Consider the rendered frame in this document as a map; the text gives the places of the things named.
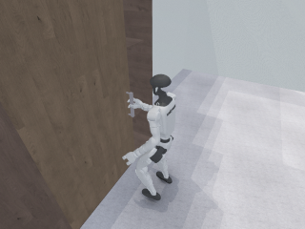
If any right robot hand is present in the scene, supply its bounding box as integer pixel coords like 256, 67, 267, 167
127, 98, 143, 109

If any robot right forearm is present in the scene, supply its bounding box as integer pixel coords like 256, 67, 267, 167
141, 103, 153, 112

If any robot torso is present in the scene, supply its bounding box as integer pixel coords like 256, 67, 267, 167
152, 95, 175, 155

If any left robot hand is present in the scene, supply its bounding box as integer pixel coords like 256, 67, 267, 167
122, 152, 137, 165

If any wardrobe door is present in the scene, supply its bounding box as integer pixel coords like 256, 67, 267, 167
0, 0, 135, 229
0, 102, 72, 229

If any left robot foot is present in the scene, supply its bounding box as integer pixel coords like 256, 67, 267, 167
142, 188, 161, 200

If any robot right upper arm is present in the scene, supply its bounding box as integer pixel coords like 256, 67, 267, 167
167, 92, 176, 100

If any robot left forearm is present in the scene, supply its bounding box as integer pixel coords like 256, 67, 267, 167
132, 138, 156, 158

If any robot left upper arm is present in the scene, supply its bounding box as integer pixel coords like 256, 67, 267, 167
147, 107, 161, 146

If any handle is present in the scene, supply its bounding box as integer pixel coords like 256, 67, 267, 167
126, 92, 134, 117

